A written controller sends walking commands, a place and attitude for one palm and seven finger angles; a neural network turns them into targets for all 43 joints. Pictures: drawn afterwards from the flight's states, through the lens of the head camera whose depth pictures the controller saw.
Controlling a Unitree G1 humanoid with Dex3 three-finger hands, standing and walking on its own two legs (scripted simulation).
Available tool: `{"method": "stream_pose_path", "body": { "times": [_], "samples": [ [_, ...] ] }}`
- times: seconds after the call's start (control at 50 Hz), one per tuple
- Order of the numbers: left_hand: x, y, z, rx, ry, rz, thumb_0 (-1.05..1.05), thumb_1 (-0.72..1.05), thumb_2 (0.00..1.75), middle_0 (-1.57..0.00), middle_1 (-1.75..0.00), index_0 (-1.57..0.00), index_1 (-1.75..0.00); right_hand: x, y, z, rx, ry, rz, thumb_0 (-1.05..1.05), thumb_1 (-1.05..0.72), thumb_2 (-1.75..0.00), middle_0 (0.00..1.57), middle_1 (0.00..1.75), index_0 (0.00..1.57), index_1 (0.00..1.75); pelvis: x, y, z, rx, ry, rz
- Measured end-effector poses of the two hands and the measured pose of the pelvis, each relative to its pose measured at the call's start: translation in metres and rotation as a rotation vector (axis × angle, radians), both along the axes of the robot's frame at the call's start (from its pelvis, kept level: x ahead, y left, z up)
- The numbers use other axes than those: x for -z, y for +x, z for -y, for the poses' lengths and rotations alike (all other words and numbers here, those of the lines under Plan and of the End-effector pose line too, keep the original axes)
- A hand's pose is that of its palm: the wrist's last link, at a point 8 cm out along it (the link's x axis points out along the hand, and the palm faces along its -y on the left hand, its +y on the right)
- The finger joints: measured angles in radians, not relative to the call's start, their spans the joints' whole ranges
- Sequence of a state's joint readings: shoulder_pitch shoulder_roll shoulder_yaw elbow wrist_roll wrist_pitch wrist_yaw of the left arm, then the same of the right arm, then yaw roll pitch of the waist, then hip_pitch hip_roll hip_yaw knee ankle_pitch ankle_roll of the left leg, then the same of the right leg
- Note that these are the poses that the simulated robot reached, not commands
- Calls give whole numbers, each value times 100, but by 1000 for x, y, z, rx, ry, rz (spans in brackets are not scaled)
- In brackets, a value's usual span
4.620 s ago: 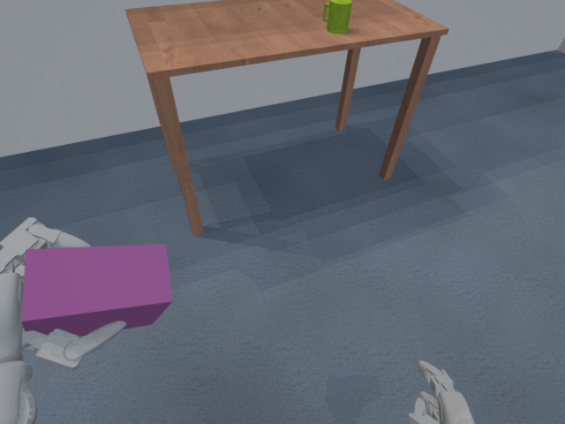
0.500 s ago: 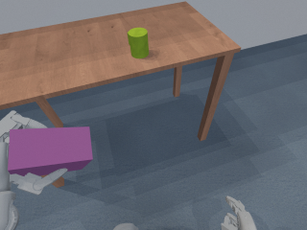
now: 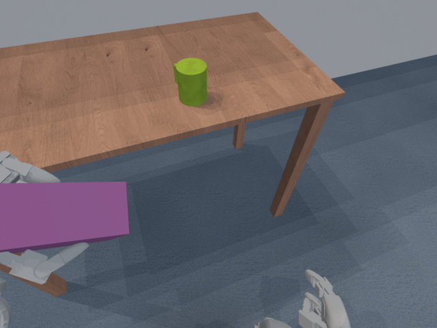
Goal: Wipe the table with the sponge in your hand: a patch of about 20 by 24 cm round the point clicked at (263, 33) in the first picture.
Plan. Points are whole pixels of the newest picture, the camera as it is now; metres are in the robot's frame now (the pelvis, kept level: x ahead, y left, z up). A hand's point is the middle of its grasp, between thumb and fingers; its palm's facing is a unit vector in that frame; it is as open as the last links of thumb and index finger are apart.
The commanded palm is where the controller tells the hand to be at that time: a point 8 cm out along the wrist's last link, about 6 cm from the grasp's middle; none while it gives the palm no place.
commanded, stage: take the last steps up to it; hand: left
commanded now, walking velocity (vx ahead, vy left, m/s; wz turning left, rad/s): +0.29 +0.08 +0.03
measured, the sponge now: (83, 216) +0.23 +0.19 +0.16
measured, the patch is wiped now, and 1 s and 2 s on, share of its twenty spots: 0.00 0.00 0.00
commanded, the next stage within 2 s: come to a stop and stand still in 0.84 s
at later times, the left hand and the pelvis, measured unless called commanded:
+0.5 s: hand (69, 157) +0.31 +0.24 +0.18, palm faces +0.41 -0.79 -0.45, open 10.7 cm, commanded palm +0.26 +0.28 +0.18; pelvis +0.10 +0.00 -0.01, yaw +1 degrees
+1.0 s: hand (97, 132) +0.37 +0.22 +0.17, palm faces +0.41 -0.78 -0.47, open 10.7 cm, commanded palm +0.31 +0.27 +0.18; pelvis +0.16 -0.02 +0.00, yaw +2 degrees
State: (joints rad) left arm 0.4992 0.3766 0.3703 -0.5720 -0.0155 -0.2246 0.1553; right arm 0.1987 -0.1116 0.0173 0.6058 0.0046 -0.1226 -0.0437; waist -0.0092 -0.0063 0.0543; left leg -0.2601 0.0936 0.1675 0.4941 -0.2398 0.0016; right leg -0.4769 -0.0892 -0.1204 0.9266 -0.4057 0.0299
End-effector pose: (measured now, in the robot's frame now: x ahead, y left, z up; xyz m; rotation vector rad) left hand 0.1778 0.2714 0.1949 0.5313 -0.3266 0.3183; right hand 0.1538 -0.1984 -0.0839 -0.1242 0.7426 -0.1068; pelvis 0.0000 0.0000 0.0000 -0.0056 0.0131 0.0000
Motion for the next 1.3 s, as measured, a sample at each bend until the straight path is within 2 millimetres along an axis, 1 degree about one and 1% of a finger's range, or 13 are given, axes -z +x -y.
{"method": "stream_pose_path", "body": {
  "times": [0.08, 0.18, 0.3, 0.4, 0.5, 0.58, 0.72, 0.78, 0.86, 0.98, 1.08, 1.22, 1.3],
  "samples": [
    [-4, 10, 10, -27, 50, -24, 0, -53, 100, -66, -136, -66, -137, 14, 15, 1, -25, 34, -28, 1, -90, -90, 21, 30, 20, 30, 3, 20, 12, -7, 6, 4],
    [10, 31, 16, -99, 31, -41, 0, -53, 100, -66, -136, -66, -137, 38, 39, 27, -48, 14, -80, 1, -90, -90, 21, 30, 20, 30, 14, 40, 24, -25, 16, 24],
    [15, 56, 24, -83, -22, -83, 0, -53, 100, -66, -136, -66, -137, 17, 62, 64, -18, -78, -106, 1, -90, -90, 20, 30, 20, 30, 1, 60, 26, -34, 42, 17],
    [3, 71, 22, -27, 16, -53, 0, -53, 100, -66, -136, -66, -137, -5, 83, 78, 11, -153, -64, 1, -90, -90, 20, 30, 20, 30, -2, 79, 19, -29, 49, 12],
    [1, 91, -2, -19, 37, 42, 0, -53, 100, -66, -137, -66, -137, -7, 106, 68, 52, -189, -8, 1, -90, -90, 20, 30, 20, 30, 12, 103, 0, -18, 30, 32],
    [10, 112, -19, -58, 7, 39, 0, -53, 100, -66, -137, -66, -137, -3, 120, 42, 53, -122, 6, 1, -90, -90, 20, 30, 19, 30, 12, 114, -3, -16, 25, 32],
    [6, 123, 6, -40, 1, -10, 0, -54, 100, -66, -137, -66, -137, 10, 135, 5, -27, 14, -2, 1, -90, -90, 20, 30, 20, 30, 8, 131, 8, -17, 12, 21],
    [3, 125, 18, -49, 45, -12, 0, -54, 100, -66, -137, -66, -137, 26, 142, 5, -52, 42, -23, 1, -90, -90, 20, 30, 20, 30, 14, 139, 17, -24, 15, 27],
    [6, 136, 19, -92, 16, -36, 0, -54, 100, -66, -137, -66, -137, 34, 149, 20, -68, 25, -95, 1, -90, -90, 21, 30, 20, 30, 9, 149, 23, -34, 36, 26],
    [9, 152, 15, -105, -3, -86, 0, -54, 100, -66, -137, -66, -137, 16, 162, 50, -40, -60, -113, 1, -90, -90, 20, 30, 20, 30, -3, 162, 22, -39, 63, 9],
    [12, 160, 9, -57, -10, -73, 0, -54, 100, -66, -137, -66, -137, -1, 180, 62, -7, -146, -59, 1, -90, -90, 20, 30, 20, 30, 1, 170, 10, -37, 41, 14],
    [16, 170, -11, -49, -3, -31, 0, -54, 100, -66, -137, -66, -137, -11, 195, 39, -5, -133, 9, 1, -90, -90, 20, 30, 19, 30, 6, 173, 4, -27, 24, 21],
    [12, 164, -1, -59, -14, -36, 0, -54, 100, -66, -137, -66, -137, -8, 194, 21, -59, -54, 36, 1, -90, -90, 20, 30, 20, 30, 5, 168, 12, -24, 14, 18]
  ]
}}
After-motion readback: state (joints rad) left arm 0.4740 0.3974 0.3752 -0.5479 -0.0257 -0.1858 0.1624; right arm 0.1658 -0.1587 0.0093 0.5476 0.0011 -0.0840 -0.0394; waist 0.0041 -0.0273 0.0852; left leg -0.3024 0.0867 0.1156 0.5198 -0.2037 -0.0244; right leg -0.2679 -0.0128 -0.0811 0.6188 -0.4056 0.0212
